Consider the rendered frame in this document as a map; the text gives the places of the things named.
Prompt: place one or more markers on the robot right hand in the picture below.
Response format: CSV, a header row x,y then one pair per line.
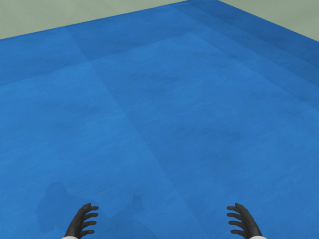
x,y
248,224

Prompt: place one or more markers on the robot left hand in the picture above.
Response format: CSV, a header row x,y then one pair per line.
x,y
77,224

